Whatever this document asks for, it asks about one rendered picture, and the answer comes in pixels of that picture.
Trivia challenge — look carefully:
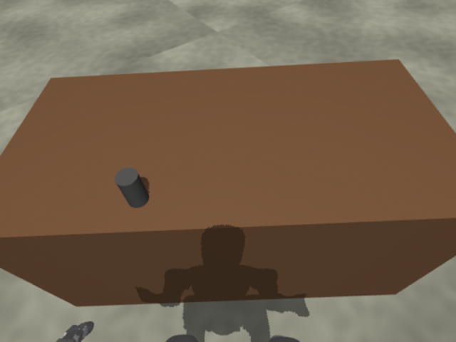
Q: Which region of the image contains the left robot hand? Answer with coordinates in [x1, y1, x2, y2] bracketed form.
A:
[56, 321, 94, 342]

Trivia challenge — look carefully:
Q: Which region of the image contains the can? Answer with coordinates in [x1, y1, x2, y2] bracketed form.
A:
[115, 167, 149, 208]

